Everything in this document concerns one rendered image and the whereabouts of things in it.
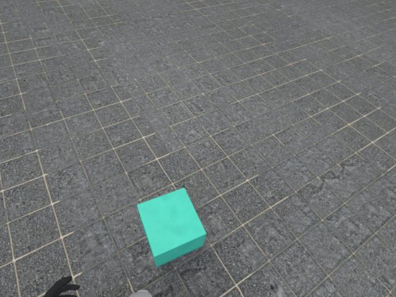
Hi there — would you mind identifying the carton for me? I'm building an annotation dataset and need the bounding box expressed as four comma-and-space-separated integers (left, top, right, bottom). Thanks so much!
137, 188, 206, 267

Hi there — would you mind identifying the robot left hand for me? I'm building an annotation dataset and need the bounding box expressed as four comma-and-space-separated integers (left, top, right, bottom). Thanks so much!
44, 276, 80, 297

